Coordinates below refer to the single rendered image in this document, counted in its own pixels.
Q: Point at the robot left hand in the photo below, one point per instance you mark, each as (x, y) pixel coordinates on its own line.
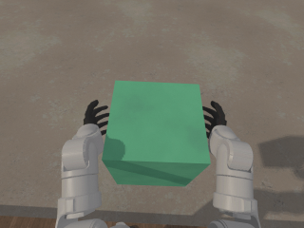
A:
(91, 113)

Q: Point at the robot right forearm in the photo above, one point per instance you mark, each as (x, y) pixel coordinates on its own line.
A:
(234, 194)

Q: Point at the carton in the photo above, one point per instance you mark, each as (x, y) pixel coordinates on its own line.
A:
(155, 134)

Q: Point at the robot right hand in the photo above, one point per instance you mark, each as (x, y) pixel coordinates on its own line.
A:
(219, 117)

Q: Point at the robot left forearm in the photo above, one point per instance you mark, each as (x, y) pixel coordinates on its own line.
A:
(79, 169)

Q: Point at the left robot upper arm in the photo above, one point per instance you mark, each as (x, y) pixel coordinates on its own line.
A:
(87, 223)

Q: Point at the left robot shin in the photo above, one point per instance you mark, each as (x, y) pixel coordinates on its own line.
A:
(121, 223)

